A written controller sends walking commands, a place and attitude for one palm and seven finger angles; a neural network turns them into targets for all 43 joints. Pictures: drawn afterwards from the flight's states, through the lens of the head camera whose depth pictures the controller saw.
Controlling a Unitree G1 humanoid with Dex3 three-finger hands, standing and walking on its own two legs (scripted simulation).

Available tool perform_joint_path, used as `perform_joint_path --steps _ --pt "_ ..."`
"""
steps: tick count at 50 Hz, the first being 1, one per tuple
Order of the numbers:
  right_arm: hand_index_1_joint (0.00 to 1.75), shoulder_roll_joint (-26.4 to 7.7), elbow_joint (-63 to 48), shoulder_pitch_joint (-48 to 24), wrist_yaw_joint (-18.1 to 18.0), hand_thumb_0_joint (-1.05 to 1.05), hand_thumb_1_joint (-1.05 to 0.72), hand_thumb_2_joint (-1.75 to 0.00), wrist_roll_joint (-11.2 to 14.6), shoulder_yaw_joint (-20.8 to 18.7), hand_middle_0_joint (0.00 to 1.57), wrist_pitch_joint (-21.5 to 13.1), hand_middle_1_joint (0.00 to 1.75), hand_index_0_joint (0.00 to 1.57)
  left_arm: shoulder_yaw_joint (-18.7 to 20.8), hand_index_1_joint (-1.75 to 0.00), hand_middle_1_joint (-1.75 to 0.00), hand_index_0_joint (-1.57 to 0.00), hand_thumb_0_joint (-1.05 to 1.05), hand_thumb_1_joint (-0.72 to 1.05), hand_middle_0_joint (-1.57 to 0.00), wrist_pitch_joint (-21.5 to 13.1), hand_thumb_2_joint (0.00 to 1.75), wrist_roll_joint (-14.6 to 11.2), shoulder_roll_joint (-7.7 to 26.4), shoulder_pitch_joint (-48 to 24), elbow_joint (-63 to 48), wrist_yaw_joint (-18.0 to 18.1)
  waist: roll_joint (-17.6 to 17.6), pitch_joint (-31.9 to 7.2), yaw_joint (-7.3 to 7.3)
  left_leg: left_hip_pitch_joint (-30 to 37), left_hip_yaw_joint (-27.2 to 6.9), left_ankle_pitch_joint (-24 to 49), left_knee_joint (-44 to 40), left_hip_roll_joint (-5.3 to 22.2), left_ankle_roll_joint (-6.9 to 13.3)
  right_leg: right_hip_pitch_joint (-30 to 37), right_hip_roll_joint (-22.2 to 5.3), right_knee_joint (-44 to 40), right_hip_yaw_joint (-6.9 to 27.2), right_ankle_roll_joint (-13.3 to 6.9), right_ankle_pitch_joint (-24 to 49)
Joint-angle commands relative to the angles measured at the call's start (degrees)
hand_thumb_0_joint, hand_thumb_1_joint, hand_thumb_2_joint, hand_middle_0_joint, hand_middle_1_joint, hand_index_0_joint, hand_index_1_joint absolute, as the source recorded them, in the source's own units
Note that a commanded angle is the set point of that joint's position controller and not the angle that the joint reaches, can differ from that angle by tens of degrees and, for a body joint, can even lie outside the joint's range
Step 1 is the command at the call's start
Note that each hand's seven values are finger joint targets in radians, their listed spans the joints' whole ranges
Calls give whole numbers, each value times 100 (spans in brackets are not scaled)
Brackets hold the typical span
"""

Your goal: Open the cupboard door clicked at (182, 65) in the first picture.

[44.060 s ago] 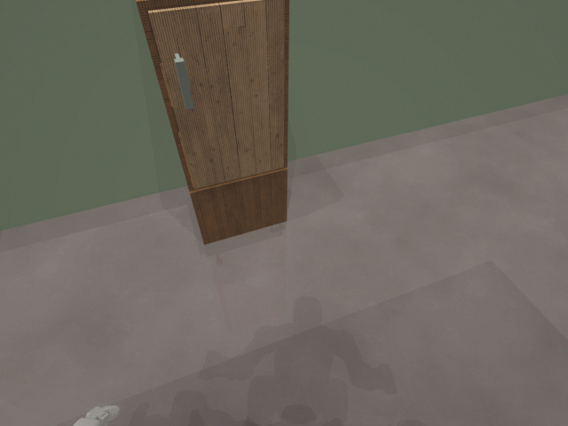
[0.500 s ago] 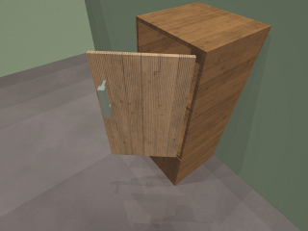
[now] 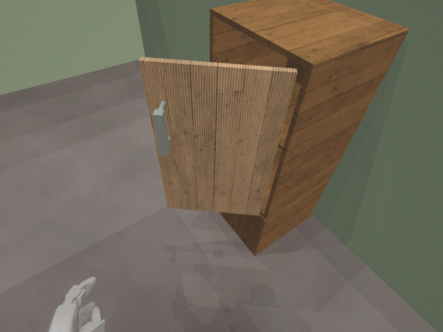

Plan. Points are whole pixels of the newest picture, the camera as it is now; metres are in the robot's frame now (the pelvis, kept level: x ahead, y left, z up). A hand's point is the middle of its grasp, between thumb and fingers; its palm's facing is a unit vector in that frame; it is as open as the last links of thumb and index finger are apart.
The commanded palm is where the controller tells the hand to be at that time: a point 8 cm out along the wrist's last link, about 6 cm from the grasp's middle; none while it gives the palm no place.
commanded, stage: raise the hand with hooked fingers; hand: left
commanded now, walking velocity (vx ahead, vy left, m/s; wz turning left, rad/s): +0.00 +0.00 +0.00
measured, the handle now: (163, 128) +0.58 +0.19 +0.02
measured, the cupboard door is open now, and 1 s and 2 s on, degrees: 50 50 50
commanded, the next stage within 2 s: move the hooked fingers beside the handle in 1.98 s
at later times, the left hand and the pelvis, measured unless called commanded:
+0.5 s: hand (105, 288) +0.20 +0.22 -0.03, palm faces +0.05 -1.00 -0.08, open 9.8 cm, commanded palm +0.17 +0.27 -0.03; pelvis +0.00 -0.04 -0.09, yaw +4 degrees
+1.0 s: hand (100, 261) +0.23 +0.24 +0.00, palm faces -0.04 -1.00 -0.07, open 12.7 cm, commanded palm +0.21 +0.29 +0.01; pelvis +0.00 -0.02 -0.07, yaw +2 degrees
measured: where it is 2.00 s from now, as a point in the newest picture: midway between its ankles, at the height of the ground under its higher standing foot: outside the picture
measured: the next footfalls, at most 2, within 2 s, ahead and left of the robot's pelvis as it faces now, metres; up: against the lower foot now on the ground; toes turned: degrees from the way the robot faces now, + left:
none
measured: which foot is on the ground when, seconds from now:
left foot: down 0.00-1.00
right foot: down 0.00-1.00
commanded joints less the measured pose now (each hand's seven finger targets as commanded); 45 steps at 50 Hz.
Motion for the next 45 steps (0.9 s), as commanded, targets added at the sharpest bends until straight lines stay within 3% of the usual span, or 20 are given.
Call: perform_joint_path --steps 1,2,3,4,5,6,8,9,11,13,15,19,22,25,27,29,32,37,41,45 --pt "30 -1028 -1396 -836 -94 0 -90 -90 -82 -328 20 -944 30 20 623 -40 -40 -21 0 74 -21 -1348 83 -433 584 -827 -1558 -316 652 176 -206 -1287 -923 -1147 -163 365 -422 -1016 352 -65 -384 -65 -666" --pt "30 -1032 -1521 -792 -32 0 -90 -90 -85 -365 20 -965 30 20 870 -42 -42 -21 0 71 -21 -1650 82 -528 567 -192 -907 -557 220 257 -84 -1710 -857 -1242 153 269 -418 -1257 385 70 -411 -87 -976" --pt "30 -986 -1625 -782 22 0 -90 -90 -95 -386 20 -995 30 20 772 -43 -43 -22 0 69 -22 -2042 81 -668 258 44 -486 -863 -839 187 -64 -2175 -807 -1328 531 247 -396 -1659 433 377 -473 -64 -1391" --pt "30 -978 -1763 -838 61 0 -90 -90 -111 -451 20 -1055 30 20 759 -45 -45 -22 0 67 -22 -2443 80 -795 48 467 -66 -1227 -1512 37 66 -2648 -698 -1326 996 207 -365 -1978 462 706 -437 -58 -1754" --pt "30 -995 -1885 -849 113 0 -90 -90 -117 -513 20 -1107 30 20 872 -47 -47 -22 0 64 -22 -2857 79 -906 101 543 36 -1607 -1763 -205 123 -3038 -595 -1273 1407 163 -359 -2165 447 969 -342 -52 -1983" --pt "30 -1029 -2060 -928 158 0 -90 -90 -121 -557 20 -1166 30 20 981 -48 -48 -22 0 62 -22 -3216 78 -1011 231 582 59 -2003 -1673 -502 197 -3289 -488 -1211 1761 119 -356 -2230 417 1168 -193 -62 -2073" --pt "30 -1132 -2414 -890 246 0 -90 -90 -67 -573 20 -1268 30 20 1393 -51 -51 -22 0 57 -22 -3631 76 -1202 890 219 -10 -2909 -495 -1014 294 -3554 -396 -1037 2263 45 -373 -2172 299 1588 167 -181 -1822" --pt "30 -1164 -2599 -919 234 0 -90 -90 -39 -548 20 -1298 30 20 1721 -53 -53 -22 0 55 -22 -3652 75 -1292 1377 38 -186 -3273 -120 -1349 319 -3721 -360 -1101 2443 36 -337 -2068 259 1680 377 -185 -1920" --pt "30 -1161 -2967 -972 153 0 -90 -90 2 -503 20 -1293 30 20 2079 -55 -55 -23 0 50 -23 -3471 73 -1593 1818 -349 -941 -3632 336 -1952 409 -3769 -357 -1155 2648 54 -232 -1986 263 1798 580 -149 -2183" --pt "30 -1092 -3043 -877 69 0 -90 -90 -30 -468 20 -1245 30 20 2437 -58 -58 -23 0 46 -23 -3342 71 -1980 2060 -864 -1916 -3694 645 -2452 389 -3646 -406 -764 2941 155 -188 -1806 302 1907 726 -128 -1958" --pt "30 -1017 -2956 -798 11 0 -90 -90 -58 -450 20 -1251 30 20 2342 -62 -62 -24 0 41 -24 -3402 69 -2137 1869 -1153 -2848 -3567 1051 -2643 261 -3396 -492 -294 3139 231 -138 -1873 403 2117 625 -104 -1225" --pt "30 -1021 -2438 -581 -51 0 -90 -90 -106 -497 20 -1269 30 20 1935 -68 -68 -24 0 32 -24 -3276 65 -1946 1458 -1094 -3200 -3345 997 -2532 -83 -3296 -610 507 3469 332 -108 -2099 530 2452 391 -63 233" --pt "30 -1113 -2279 -540 -100 0 -90 -90 -33 -495 20 -1207 30 20 1627 -72 -72 -25 0 25 -25 -2671 62 -1763 1366 -1194 -2499 -3547 856 -2109 -265 -3428 -667 512 3486 343 -97 -2328 581 2397 261 -49 301" --pt "30 -1168 -2452 -580 -127 0 -90 -90 68 -507 20 -1087 30 20 1889 -76 -76 -25 0 18 -25 -1982 59 -1685 1764 -782 -2246 -3761 500 -2367 -89 -3471 -639 447 3246 329 -83 -1860 478 2096 320 43 265" --pt "30 -1140 -2605 -680 -137 0 -90 -90 62 -489 20 -990 30 20 2347 -80 -80 -25 0 13 -25 -1690 57 -1782 2130 -606 -2226 -3773 467 -2590 151 -3434 -638 752 3187 319 -105 -1408 463 2118 349 10 652" --pt "30 -1000 -2756 -705 -120 0 -90 -90 40 -455 20 -909 30 20 2633 -82 -82 -26 0 8 -26 -1682 55 -1920 2153 -453 -2524 -3601 341 -2831 263 -3341 -617 845 3037 317 -132 -1134 431 2084 280 63 859" --pt "30 -890 -2781 -760 -105 0 -90 -90 -9 -399 20 -891 30 20 2702 -87 -87 -26 0 1 -26 -1931 52 -2086 1942 -602 -2616 -3237 260 -2569 326 -3394 -646 746 2945 313 -195 -1241 498 2107 185 12 646" --pt "30 -1017 -2717 -586 -88 0 -90 -90 17 -358 20 -880 30 20 2020 -94 -94 -27 0 -10 -27 -2126 47 -1896 1476 -1044 -2021 -3208 295 -1850 -10 -3504 -601 15 2835 303 -174 -2040 516 1909 123 4 -544" --pt "30 -1165 -2788 -437 -134 0 -90 -90 68 -337 20 -926 30 20 1830 -100 -100 -28 0 -20 -28 -2021 43 -1678 1826 -1457 -2220 -3433 590 -2068 -76 -3156 -649 -249 2534 299 -114 -1999 477 1702 98 -8 -876" --pt "30 -1149 -2796 -409 -198 0 -90 -90 54 -317 20 -923 30 20 2298 -107 -107 -29 0 -29 -29 -2129 39 -1733 2324 -1758 -2687 -3327 717 -2370 52 -2736 -699 27 2336 328 -122 -1755 543 1745 -30 -63 -599"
